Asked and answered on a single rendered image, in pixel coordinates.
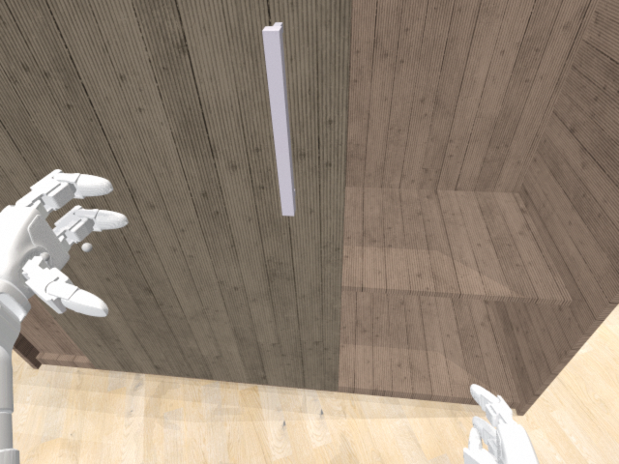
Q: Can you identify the handle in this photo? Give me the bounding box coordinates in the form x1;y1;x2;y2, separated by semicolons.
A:
262;22;296;217

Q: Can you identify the robot right hand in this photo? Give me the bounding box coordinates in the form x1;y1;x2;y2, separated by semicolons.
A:
463;384;540;464

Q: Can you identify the robot left forearm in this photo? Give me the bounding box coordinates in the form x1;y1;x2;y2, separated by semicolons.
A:
0;278;31;464

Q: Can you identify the robot left hand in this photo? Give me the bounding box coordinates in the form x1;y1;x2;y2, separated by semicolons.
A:
0;169;129;317

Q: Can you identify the wardrobe door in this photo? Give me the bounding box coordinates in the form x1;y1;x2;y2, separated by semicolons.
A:
0;0;352;392
20;295;85;356

